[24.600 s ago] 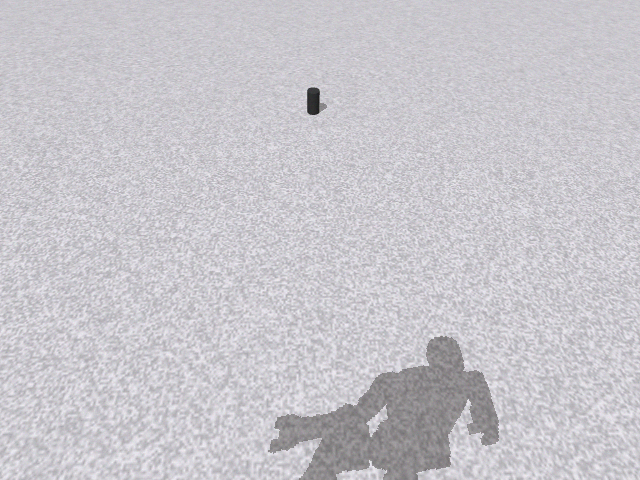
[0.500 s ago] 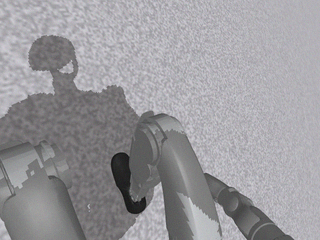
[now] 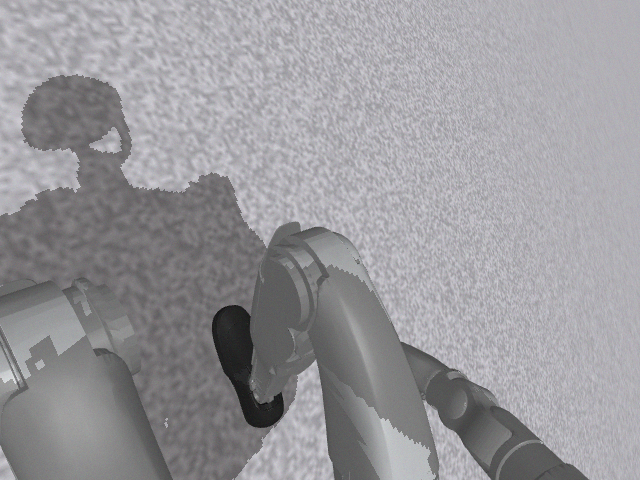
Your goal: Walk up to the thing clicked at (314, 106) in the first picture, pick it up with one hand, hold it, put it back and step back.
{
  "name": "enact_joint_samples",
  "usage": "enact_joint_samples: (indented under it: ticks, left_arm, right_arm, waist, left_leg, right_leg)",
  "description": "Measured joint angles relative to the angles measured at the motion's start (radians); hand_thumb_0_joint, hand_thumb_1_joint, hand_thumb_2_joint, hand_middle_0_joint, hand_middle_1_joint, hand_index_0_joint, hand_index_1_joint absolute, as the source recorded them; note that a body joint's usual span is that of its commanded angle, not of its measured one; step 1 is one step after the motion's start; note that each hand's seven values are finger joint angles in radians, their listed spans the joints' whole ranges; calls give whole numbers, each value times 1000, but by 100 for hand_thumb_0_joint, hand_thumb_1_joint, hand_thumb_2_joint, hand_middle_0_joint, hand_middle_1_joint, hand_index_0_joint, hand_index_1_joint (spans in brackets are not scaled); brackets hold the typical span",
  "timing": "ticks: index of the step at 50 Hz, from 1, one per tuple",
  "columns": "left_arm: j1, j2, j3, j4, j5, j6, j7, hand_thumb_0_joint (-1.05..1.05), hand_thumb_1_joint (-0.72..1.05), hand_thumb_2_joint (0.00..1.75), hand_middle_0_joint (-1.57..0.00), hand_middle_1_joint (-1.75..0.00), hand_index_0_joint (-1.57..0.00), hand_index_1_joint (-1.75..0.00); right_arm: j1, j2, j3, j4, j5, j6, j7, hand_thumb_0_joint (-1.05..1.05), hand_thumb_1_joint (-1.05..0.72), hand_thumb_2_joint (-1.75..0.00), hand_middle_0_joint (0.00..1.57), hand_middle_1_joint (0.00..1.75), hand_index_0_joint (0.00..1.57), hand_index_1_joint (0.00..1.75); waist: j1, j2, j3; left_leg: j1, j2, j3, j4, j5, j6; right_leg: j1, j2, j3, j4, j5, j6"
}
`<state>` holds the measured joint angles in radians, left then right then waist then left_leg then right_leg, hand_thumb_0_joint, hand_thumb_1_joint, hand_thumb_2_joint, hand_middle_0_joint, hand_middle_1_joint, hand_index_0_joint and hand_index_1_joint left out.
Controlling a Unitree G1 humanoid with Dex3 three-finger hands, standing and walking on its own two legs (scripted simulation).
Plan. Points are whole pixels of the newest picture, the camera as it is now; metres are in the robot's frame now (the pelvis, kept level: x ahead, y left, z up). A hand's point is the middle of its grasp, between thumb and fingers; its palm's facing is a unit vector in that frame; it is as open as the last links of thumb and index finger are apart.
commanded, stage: open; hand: left
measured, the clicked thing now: out of the picture +0.43 +0.28 -0.22
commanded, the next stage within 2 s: withdraw in 0.28 s
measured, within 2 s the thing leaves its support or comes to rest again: neither
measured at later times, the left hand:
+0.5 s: hand out of the picture +0.43 +0.28 -0.18, palm faces +0.38 -0.93 +0.02, open 15.6 cm
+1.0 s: hand out of the picture +0.41 +0.36 -0.09, palm faces +0.31 -0.94 -0.14, open 17.4 cm
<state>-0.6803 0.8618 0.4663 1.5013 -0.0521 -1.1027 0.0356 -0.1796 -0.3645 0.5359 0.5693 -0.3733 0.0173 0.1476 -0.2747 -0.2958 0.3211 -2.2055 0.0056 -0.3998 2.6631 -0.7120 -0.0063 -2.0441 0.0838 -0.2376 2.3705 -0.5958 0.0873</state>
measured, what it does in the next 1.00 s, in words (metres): stands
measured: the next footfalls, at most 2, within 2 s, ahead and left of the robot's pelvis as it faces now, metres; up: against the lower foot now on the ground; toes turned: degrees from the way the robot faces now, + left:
none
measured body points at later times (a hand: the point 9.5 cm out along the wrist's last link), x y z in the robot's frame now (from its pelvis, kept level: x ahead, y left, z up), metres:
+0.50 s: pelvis +0.00 +0.00 +0.00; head +0.23 +0.20 +0.33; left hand +0.41 +0.33 -0.18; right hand +0.16 -0.24 -0.02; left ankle +0.08 +0.12 -0.25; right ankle +0.15 -0.13 -0.25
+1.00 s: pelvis +0.00 +0.00 +0.02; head +0.19 +0.18 +0.39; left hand +0.39 +0.41 -0.08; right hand +0.19 -0.24 -0.03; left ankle +0.08 +0.12 -0.25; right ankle +0.15 -0.13 -0.25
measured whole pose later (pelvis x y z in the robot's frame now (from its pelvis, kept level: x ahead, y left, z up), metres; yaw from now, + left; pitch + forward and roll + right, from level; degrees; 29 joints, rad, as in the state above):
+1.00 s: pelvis +0.00 +0.00 +0.02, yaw +3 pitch +20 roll -16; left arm -0.68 0.80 0.45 1.20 0.03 -0.68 -0.14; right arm -0.04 -0.32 0.29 0.59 -0.17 0.08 0.12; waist -0.19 -0.16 0.10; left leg -2.24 0.02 -0.27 2.54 -0.68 0.02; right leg -2.10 0.05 -0.16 2.32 -0.61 0.05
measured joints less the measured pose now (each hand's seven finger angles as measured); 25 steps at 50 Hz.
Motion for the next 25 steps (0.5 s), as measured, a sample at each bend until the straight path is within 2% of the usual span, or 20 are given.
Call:
enact_joint_samples:
  ticks: [5, 13, 25]
  left_arm:
    - [-6, 1, -6, -11, 4, -17, 0, -1, -32, 69, -77, -79, -78, -80]
    - [-15, 9, -6, 1, 6, -12, 0, -1, -42, 43, -64, -57, -63, -57]
    - [-6, 5, 9, -5, -7, -23, -11, -1, -50, 23, -35, -29, -34, -30]
  right_arm:
    - [6, 0, 3, 2, 0, 0, 3, 0, -91, -90, 21, 30, 21, 30]
    - [8, -2, 2, -11, 4, 7, 4, 0, -91, -90, 21, 30, 21, 30]
    - [8, -4, 4, -9, 5, 4, 2, 0, -91, -90, 21, 30, 21, 30]
  waist:
    - [1, -2, -3]
    - [-7, 5, -6]
    - [-3, 1, -6]
  left_leg:
    - [2, 1, -1, 0, -2, 3]
    - [2, 5, -3, -3, -1, 9]
    - [3, 9, -1, -4, -5, 6]
  right_leg:
    - [5, 1, -2, -3, -1, -2]
    - [8, 4, -5, -12, 2, -6]
    - [3, 5, -2, -10, 3, 0]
